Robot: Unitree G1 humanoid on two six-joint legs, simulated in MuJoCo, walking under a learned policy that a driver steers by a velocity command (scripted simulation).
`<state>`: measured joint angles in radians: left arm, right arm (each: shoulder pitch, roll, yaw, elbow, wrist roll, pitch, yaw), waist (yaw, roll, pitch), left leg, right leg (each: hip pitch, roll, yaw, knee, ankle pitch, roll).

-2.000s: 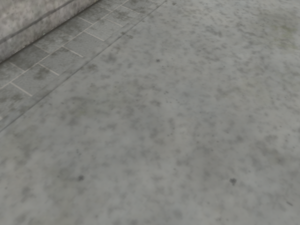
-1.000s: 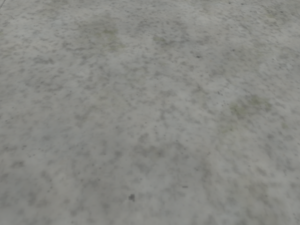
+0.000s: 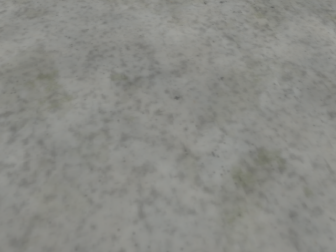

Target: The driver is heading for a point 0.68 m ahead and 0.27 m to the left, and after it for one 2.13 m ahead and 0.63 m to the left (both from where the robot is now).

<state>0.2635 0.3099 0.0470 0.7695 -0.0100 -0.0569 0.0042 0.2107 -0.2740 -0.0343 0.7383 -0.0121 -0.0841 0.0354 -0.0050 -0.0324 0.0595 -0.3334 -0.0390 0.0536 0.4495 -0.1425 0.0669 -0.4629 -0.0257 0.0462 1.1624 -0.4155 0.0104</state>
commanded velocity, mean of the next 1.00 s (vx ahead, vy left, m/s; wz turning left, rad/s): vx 0.07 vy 0.00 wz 0.35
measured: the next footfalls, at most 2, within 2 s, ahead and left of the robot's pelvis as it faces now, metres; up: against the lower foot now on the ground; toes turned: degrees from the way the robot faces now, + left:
right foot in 0.26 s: +0.21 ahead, -0.14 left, +0.00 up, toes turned +2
left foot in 0.60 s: +0.13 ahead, +0.12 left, +0.00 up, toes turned +14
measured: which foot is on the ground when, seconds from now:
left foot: down 0.00-0.30, up 0.32-0.58, down 0.60-1.00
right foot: up 0.00-0.24, down 0.26-0.60, up 0.62-1.00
